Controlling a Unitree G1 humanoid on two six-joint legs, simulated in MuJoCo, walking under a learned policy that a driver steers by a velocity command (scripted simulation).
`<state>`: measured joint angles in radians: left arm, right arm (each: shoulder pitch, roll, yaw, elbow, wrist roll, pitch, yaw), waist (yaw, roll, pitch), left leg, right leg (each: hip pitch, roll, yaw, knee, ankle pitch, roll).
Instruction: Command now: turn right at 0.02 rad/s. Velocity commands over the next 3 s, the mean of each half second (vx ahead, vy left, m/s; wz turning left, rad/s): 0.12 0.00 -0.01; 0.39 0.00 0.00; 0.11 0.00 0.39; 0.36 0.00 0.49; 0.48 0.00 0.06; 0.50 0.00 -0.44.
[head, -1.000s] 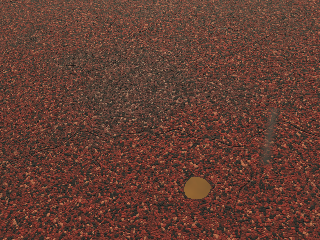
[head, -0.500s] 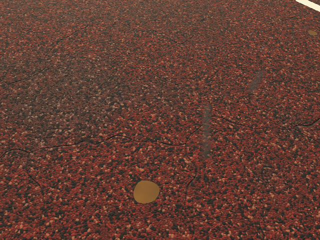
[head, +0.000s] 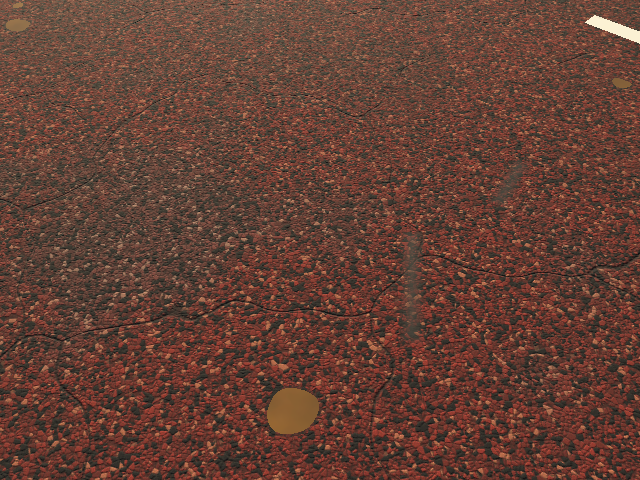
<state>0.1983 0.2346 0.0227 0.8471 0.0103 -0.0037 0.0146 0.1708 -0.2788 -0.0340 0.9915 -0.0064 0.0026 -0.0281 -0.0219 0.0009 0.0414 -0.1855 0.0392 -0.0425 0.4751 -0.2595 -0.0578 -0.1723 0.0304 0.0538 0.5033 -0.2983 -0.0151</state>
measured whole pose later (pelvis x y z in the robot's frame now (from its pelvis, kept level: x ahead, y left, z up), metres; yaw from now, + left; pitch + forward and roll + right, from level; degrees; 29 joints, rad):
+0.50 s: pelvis +0.05 +0.04 -0.01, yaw +0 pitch +0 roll -1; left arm 0.30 0.27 0.04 0.97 -0.03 -0.03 0.02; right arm 0.29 -0.25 -0.04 1.07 0.01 -0.09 0.01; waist -0.02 -0.03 0.00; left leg -0.21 -0.01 0.04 0.56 -0.33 0.05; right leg -0.24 0.01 0.07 0.78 -0.47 -0.02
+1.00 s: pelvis +0.29 +0.00 -0.01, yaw +1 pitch +1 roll +0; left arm 0.00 0.25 0.04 0.84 0.00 -0.10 -0.04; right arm 0.40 -0.24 -0.02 1.03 0.01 -0.07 -0.01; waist -0.05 0.01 0.07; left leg -0.19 -0.02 -0.08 1.11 -0.54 -0.01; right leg -0.44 0.03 -0.06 0.54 -0.12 -0.08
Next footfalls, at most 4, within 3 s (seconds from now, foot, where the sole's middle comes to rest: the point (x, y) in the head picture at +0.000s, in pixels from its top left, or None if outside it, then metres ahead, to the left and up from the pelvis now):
0.92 right None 0.43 -0.09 -0.77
1.42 left None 0.44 0.15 -0.77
1.88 right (334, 407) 0.68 -0.01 -0.77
2.36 left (172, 356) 0.82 0.37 -0.77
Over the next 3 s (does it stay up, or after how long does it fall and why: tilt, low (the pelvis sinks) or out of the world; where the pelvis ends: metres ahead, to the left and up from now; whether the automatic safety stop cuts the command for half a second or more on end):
stays up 1.05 0.32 -0.01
